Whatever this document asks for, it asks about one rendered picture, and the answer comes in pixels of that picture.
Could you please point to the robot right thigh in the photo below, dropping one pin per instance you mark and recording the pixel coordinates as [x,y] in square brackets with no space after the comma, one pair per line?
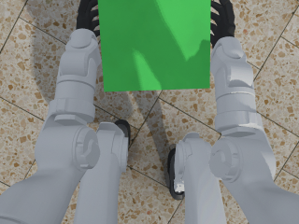
[203,200]

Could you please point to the robot left upper arm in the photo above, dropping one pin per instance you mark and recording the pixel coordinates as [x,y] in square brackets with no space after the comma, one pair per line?
[63,155]

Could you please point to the robot right forearm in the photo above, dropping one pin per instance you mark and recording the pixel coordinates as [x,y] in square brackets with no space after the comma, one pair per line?
[234,92]

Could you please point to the robot left thigh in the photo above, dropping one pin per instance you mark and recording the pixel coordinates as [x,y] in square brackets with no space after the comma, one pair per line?
[98,191]

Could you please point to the robot right upper arm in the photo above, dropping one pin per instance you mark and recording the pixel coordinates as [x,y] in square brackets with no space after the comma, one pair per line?
[247,168]

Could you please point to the robot right hand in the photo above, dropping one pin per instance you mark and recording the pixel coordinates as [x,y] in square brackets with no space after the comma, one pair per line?
[225,21]

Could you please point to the carton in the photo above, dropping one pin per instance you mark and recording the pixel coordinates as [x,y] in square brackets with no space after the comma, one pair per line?
[155,45]

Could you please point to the robot left hand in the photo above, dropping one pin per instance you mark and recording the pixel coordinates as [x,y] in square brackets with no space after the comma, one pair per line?
[86,15]

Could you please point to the robot left forearm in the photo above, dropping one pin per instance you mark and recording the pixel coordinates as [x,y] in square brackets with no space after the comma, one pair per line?
[76,82]

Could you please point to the robot thigh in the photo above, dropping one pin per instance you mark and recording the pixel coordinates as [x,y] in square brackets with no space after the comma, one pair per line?
[203,200]
[98,191]

